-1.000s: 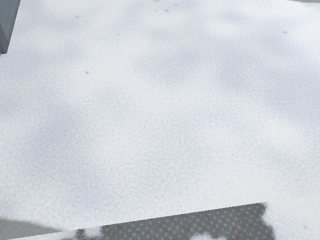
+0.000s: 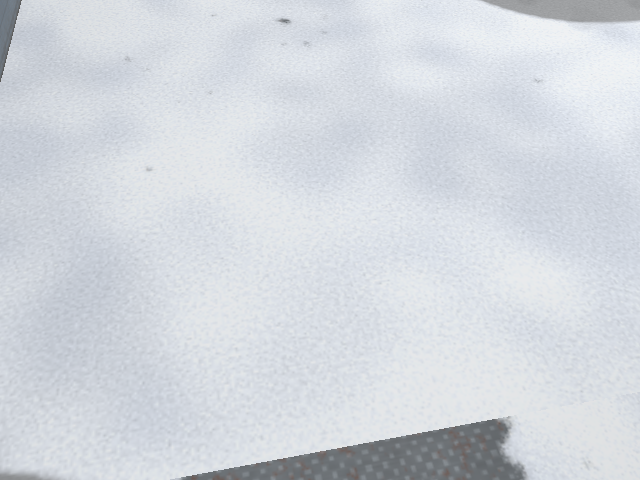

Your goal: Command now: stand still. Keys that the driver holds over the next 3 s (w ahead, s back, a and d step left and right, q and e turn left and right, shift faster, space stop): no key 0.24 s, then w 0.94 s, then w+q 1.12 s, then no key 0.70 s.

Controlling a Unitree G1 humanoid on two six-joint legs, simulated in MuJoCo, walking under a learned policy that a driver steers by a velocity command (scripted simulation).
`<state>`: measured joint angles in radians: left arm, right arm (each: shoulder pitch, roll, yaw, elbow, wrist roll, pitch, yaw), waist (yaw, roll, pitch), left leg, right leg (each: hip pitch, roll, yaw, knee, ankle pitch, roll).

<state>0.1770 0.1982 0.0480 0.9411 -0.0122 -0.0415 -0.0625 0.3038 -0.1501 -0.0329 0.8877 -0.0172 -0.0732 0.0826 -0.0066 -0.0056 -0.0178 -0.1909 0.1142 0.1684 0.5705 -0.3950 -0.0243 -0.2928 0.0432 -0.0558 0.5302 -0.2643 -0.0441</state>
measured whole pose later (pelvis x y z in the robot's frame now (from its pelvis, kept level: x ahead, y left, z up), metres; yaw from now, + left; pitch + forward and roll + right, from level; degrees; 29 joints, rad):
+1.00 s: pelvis +0.25 +0.02 +0.08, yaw +0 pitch +8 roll +3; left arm 0.40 0.21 -0.01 1.06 0.07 -0.10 -0.11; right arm 0.06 -0.17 0.03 0.85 -0.07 -0.07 0.04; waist -0.01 -0.05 -0.14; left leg -0.81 -0.04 0.15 1.17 -0.50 0.11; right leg -0.47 0.03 0.16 1.36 -0.04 -0.15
